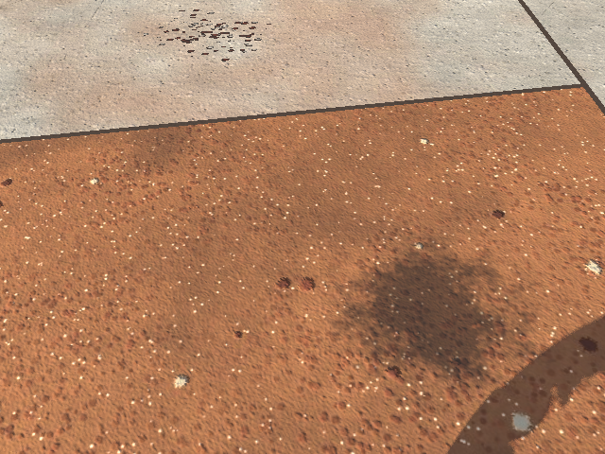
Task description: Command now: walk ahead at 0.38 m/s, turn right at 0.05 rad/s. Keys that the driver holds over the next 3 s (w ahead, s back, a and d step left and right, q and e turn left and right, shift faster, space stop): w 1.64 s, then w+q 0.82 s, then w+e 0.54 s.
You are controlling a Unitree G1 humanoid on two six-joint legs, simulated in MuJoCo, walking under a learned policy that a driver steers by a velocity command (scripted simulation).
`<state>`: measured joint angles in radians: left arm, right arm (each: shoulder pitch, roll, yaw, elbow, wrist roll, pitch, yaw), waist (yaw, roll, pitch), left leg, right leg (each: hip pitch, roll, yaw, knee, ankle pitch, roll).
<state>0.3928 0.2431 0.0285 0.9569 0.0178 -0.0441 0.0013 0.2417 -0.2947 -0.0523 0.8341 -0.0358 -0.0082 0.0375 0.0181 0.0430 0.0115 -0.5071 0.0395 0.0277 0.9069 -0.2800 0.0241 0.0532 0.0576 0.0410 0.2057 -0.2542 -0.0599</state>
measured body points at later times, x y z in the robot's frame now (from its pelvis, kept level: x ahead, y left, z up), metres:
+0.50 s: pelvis +0.24 +0.07 +0.00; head +0.25 +0.08 +0.45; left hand +0.34 +0.32 -0.14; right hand +0.24 -0.19 -0.13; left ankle +0.21 +0.13 -0.75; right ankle +0.32 -0.08 -0.67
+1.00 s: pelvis +0.53 +0.02 +0.00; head +0.55 +0.01 +0.45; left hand +0.54 +0.28 -0.14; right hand +0.60 -0.24 -0.14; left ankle +0.54 +0.17 -0.67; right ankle +0.53 -0.04 -0.75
